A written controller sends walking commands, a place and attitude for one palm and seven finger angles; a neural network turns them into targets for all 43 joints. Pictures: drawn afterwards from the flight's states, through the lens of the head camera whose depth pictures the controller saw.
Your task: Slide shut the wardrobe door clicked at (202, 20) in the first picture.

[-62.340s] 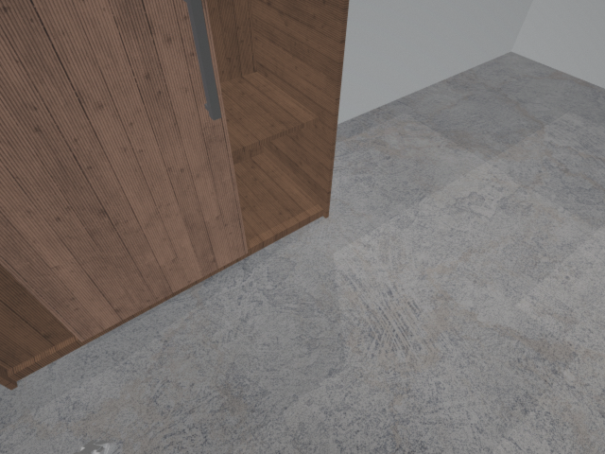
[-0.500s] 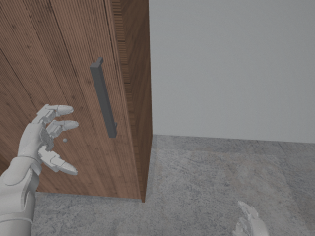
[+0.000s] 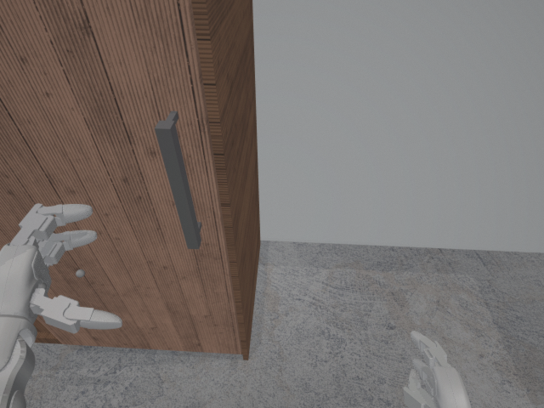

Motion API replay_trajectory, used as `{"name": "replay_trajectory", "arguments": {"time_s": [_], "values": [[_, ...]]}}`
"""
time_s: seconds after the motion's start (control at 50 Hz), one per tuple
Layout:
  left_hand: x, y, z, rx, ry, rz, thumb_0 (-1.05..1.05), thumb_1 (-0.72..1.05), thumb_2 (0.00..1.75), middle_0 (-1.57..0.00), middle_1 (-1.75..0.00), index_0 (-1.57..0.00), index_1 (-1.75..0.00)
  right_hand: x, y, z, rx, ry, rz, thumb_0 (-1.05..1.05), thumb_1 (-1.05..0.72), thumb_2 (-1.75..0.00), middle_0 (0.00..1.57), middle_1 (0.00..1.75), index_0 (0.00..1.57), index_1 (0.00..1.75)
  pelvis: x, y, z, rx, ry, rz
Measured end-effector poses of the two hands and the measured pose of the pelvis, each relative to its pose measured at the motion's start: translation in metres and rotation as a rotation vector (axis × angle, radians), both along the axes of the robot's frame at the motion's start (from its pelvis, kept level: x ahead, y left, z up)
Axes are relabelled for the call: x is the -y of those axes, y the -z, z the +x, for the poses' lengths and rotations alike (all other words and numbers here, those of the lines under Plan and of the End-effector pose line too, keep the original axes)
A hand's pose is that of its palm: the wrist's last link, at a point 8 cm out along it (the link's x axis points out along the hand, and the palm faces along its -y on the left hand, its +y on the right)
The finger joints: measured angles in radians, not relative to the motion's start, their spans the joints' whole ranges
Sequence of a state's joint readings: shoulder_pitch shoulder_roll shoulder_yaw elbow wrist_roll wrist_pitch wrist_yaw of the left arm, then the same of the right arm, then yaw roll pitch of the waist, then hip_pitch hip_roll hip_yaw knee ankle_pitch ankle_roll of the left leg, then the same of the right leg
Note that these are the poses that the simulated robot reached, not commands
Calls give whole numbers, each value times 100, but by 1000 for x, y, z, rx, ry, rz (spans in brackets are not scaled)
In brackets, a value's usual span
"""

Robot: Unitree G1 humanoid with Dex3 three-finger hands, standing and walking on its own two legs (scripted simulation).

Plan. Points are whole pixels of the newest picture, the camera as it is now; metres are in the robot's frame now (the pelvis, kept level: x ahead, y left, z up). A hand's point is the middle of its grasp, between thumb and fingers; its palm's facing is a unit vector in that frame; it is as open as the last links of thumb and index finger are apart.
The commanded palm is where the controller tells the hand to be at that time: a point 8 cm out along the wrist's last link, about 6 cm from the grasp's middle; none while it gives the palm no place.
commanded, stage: draw the hand back to the body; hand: left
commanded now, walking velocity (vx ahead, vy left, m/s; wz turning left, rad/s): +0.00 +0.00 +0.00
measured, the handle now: (184, 187) +0.45 +0.21 +0.09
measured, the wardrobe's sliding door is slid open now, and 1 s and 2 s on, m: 0.00 0.00 0.00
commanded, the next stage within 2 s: step back with the hand held close in 0.96 s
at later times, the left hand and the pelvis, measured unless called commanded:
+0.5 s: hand (65, 268) +0.22 +0.27 +0.16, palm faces +0.42 -0.83 -0.36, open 9.5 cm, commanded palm +0.17 +0.30 +0.18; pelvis +0.02 +0.01 +0.01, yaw -1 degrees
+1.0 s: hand (77, 274) +0.21 +0.25 +0.16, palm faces +0.43 -0.82 -0.37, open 7.4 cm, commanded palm +0.16 +0.28 +0.18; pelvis +0.02 -0.01 +0.01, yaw -1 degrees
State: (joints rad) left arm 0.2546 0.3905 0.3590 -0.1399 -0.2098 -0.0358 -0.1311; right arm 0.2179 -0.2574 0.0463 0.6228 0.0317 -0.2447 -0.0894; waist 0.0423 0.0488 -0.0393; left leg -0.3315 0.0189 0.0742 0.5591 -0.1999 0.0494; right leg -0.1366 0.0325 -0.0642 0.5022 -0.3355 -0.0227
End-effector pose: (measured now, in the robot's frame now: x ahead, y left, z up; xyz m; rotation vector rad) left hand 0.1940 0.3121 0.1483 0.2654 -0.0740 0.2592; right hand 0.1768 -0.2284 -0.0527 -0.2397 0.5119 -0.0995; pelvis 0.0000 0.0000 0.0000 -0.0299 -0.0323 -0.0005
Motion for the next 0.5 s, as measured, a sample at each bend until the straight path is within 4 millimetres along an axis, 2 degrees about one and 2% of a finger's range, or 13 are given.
{"name": "replay_trajectory", "arguments": {"time_s": [0.12,0.26,0.36,0.5], "values": [[-5,-1,-18,17,-175,58,-1,-23,36,-24,-96,-24,-97,-17,6,10,-70,-37,8,1,-90,-90,21,30,21,30,-6,-5,5,18,-4,7],[-6,-11,-17,37,-212,91,0,1,47,-23,-82,-24,-82,-29,11,17,-124,-53,19,1,-90,-90,21,30,21,30,-9,-8,12,36,0,17],[-2,-19,-14,46,-191,116,0,19,56,-23,-71,-23,-72,-29,10,20,-129,-44,30,1,-90,-90,21,30,21,30,-10,-10,17,43,9,20],[4,-26,-16,44,-167,144,1,44,68,-22,-56,-22,-57,-18,8,20,-141,-22,22,1,-90,-90,21,30,21,30,-7,-11,21,44,16,21]]}}
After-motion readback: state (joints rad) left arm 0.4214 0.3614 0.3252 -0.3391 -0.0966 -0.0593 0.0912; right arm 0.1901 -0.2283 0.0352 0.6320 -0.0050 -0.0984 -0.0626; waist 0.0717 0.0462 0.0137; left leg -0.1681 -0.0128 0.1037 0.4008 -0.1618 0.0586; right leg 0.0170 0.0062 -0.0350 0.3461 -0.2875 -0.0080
